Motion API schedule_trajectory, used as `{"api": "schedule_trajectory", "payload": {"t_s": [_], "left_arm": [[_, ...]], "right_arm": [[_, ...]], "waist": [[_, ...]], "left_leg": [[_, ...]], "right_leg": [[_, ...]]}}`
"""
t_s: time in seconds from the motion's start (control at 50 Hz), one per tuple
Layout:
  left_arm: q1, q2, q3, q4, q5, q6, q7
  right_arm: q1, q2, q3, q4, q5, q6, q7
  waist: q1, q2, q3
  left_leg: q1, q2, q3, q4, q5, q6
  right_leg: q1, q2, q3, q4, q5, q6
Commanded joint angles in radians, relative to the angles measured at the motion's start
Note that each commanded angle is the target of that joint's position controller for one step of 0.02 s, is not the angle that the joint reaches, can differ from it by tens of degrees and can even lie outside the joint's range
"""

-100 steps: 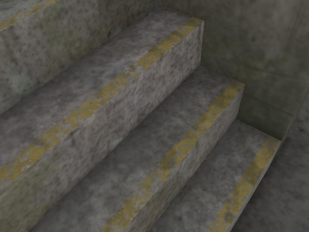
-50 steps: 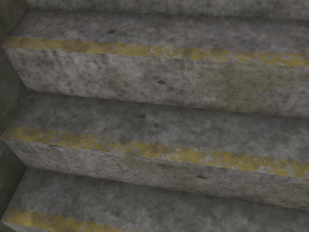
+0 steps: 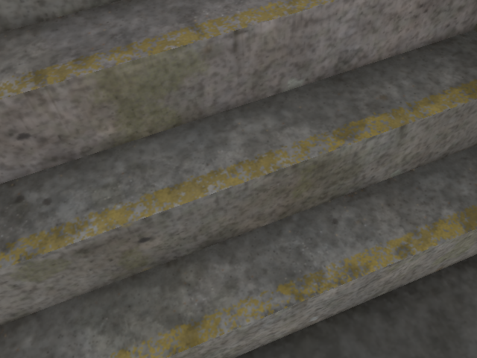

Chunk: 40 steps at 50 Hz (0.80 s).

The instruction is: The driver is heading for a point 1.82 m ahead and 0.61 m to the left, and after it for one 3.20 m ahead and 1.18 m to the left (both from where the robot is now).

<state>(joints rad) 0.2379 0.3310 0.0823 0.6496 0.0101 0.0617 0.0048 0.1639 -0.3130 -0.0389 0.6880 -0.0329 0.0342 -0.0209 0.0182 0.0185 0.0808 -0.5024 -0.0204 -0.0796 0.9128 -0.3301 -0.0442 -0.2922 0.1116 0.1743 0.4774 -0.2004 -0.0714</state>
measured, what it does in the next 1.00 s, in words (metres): walks ahead, turning left: left foot, then right foot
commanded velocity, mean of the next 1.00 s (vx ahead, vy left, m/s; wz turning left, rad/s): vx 0.42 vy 0.00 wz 0.52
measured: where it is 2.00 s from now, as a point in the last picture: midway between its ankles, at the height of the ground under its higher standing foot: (45, 241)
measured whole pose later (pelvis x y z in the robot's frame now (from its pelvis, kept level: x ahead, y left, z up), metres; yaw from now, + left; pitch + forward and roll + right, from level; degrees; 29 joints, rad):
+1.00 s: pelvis +0.13 +0.13 -0.03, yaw +38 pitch +3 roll +2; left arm 0.30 0.27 0.01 0.79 0.05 -0.08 0.00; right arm 0.14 -0.30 -0.04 0.69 -0.04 -0.02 0.01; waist 0.03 -0.02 0.01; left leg -0.37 -0.13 0.07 0.66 -0.34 0.13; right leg -0.42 -0.11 -0.04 1.46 -0.30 0.00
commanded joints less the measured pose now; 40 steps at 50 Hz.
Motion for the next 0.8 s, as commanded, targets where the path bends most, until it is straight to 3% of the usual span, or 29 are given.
{"api": "schedule_trajectory", "payload": {"t_s": [0.02,0.12,0.16,0.18,0.2,0.22,0.24,0.26,0.3,0.36,0.38,0.42,0.46,0.48,0.5,0.52,0.54,0.56,0.58,0.62,0.66,0.72,0.8], "left_arm": [[0.026,0.175,0.049,-0.047,0.008,-0.011,0.006],[-0.010,0.086,0.000,-0.028,0.025,-0.017,0.005],[-0.037,0.023,-0.039,-0.004,0.016,-0.023,0.014],[0.002,0.020,-0.046,0.018,0.024,-0.031,0.018],[0.039,0.032,-0.042,0.027,0.031,-0.039,0.022],[0.036,0.067,-0.031,0.014,0.017,-0.032,0.027],[0.018,0.105,-0.021,0.026,0.022,-0.030,0.033],[-0.019,0.098,-0.021,0.019,0.019,-0.035,0.032],[-0.058,0.081,-0.021,0.007,0.012,-0.042,0.023],[-0.067,0.043,-0.032,0.006,0.005,-0.046,0.026],[-0.077,0.034,-0.037,0.002,0.011,-0.051,0.026],[-0.096,0.025,-0.042,-0.013,0.014,-0.058,0.020],[0.025,0.035,-0.038,0.024,-0.007,-0.071,0.025],[0.129,0.048,-0.032,0.059,-0.005,-0.081,0.041],[0.173,0.140,-0.009,0.080,0.001,-0.091,0.061],[0.055,0.239,0.011,0.033,0.024,-0.098,0.066],[-0.041,0.207,0.009,0.014,0.041,-0.103,0.065],[-0.067,0.141,-0.010,0.015,0.037,-0.119,0.059],[-0.081,0.103,-0.021,0.020,0.032,-0.135,0.050],[-0.030,0.098,-0.026,0.041,0.027,-0.157,0.040],[0.024,0.090,-0.028,0.064,0.031,-0.167,0.018],[0.095,0.088,-0.027,0.088,0.030,-0.174,0.006],[0.097,0.127,-0.014,0.110,0.031,-0.184,0.008]], "right_arm": [[-0.022,-0.073,-0.013,-0.067,0.007,-0.017,-0.006],[0.022,-0.055,-0.004,-0.033,0.026,-0.021,-0.012],[0.066,0.001,0.016,0.000,0.024,-0.026,-0.012],[0.030,-0.011,0.020,-0.003,0.014,-0.035,-0.013],[0.023,-0.094,0.007,-0.020,-0.003,-0.048,-0.015],[-0.011,-0.172,-0.012,-0.014,0.005,-0.047,-0.004],[0.012,-0.159,-0.020,0.002,0.018,-0.046,0.012],[0.037,-0.160,-0.027,0.016,0.018,-0.044,0.018],[0.087,-0.174,-0.048,0.036,0.020,-0.036,0.012],[0.089,-0.161,-0.069,0.047,0.025,-0.023,0.011],[0.091,-0.151,-0.073,0.047,0.020,-0.019,0.013],[0.062,-0.153,-0.084,0.040,0.012,-0.007,0.023],[-0.048,-0.151,-0.093,0.007,0.009,0.003,0.038],[-0.116,-0.130,-0.092,-0.017,0.003,0.003,0.036],[-0.106,-0.074,-0.083,-0.026,0.014,-0.007,0.030],[-0.078,0.013,-0.055,-0.064,0.034,-0.026,0.028],[-0.106,-0.085,-0.067,-0.060,0.004,-0.036,0.033],[-0.103,-0.105,-0.076,-0.053,0.002,-0.041,0.052],[-0.066,-0.101,-0.076,-0.033,0.000,-0.041,0.067],[-0.017,-0.080,-0.069,-0.011,-0.008,-0.036,0.087],[-0.078,-0.054,-0.051,-0.033,-0.006,-0.037,0.097],[-0.209,-0.042,-0.030,-0.082,-0.004,-0.040,0.106],[-0.296,-0.028,-0.004,-0.127,0.000,-0.044,0.108]], "waist": [[0.024,-0.158,-0.120],[0.019,-0.174,-0.157],[-0.024,-0.135,-0.149],[-0.003,-0.085,-0.123],[0.017,0.064,-0.107],[0.040,0.160,-0.069],[0.021,0.159,-0.047],[0.001,0.176,-0.040],[-0.026,0.169,-0.054],[-0.022,0.121,-0.103],[-0.030,0.109,-0.146],[-0.028,0.156,-0.141],[0.053,0.176,-0.106],[0.124,0.142,-0.075],[0.125,-0.025,-0.079],[0.080,-0.280,-0.124],[0.038,-0.116,-0.065],[0.007,-0.073,-0.054],[-0.014,-0.066,-0.050],[-0.009,-0.095,-0.054],[0.017,-0.087,-0.018],[0.067,-0.097,0.011],[0.062,-0.133,-0.009]], "left_leg": [[-0.068,-0.021,0.000,-0.073,-0.003,0.011],[0.194,-0.002,0.059,-0.226,-0.039,0.041],[0.404,0.016,0.056,-0.501,0.105,0.061],[0.452,0.038,-0.027,-0.576,0.144,0.070],[0.436,0.199,-0.240,-0.644,0.175,0.103],[0.280,0.298,-0.386,-0.666,0.244,0.215],[0.238,0.288,-0.414,-0.662,0.249,0.250],[0.253,0.252,-0.403,-0.645,0.279,0.245],[0.337,0.218,-0.400,-0.615,0.381,0.250],[0.396,0.155,-0.370,-0.576,0.442,0.236],[0.396,0.129,-0.385,-0.601,0.221,0.233],[0.305,0.096,-0.445,-0.679,-0.222,0.234],[0.093,0.043,-0.429,-0.700,-0.298,0.176],[-0.051,-0.034,-0.350,-0.659,-0.268,0.089],[-0.237,-0.124,-0.212,-0.434,-0.269,0.013],[-0.362,-0.150,-0.075,-0.101,-0.192,0.028],[-0.362,-0.014,-0.075,0.013,-0.048,0.027],[-0.320,0.005,-0.073,0.085,0.029,0.036],[-0.317,0.005,-0.060,0.150,0.082,0.038],[-0.322,0.019,-0.006,0.268,0.126,0.045],[-0.335,0.041,0.028,0.266,0.186,0.050],[-0.316,0.053,0.071,0.124,0.229,0.040],[-0.202,0.063,0.138,-0.112,0.190,0.080]], "right_leg": [[0.167,-0.247,0.314,-0.125,0.090,-0.132],[0.066,-0.243,0.253,-0.098,0.238,-0.110],[-0.018,-0.224,0.211,-0.101,0.123,-0.066],[-0.051,-0.195,0.179,-0.088,0.034,-0.026],[-0.064,-0.125,0.093,0.046,-0.083,0.008],[-0.034,-0.024,-0.037,0.067,-0.186,0.041],[0.009,-0.033,-0.076,0.125,-0.209,0.053],[-0.014,-0.016,-0.092,0.175,-0.221,0.058],[-0.117,-0.006,-0.090,0.321,-0.280,0.078],[-0.150,-0.010,-0.090,0.353,-0.274,0.104],[-0.133,-0.010,-0.097,0.322,-0.269,0.103],[-0.051,0.003,-0.116,0.213,-0.323,0.093],[0.203,0.021,-0.141,-0.025,-0.302,0.053],[0.390,0.010,-0.182,-0.230,-0.151,0.030],[0.567,-0.144,-0.074,-0.317,-0.199,0.011],[0.511,-0.496,0.360,-0.390,-0.493,-0.063],[0.343,-0.543,0.393,-0.400,-0.554,-0.102],[0.287,-0.491,0.315,-0.390,-0.502,-0.095],[0.290,-0.426,0.200,-0.381,-0.389,-0.065],[0.296,-0.351,0.024,-0.372,-0.230,-0.036],[0.274,-0.322,-0.096,-0.357,-0.054,-0.018],[0.272,-0.316,-0.203,-0.342,0.159,-0.010],[0.309,-0.343,-0.296,-0.294,0.442,0.015]]}}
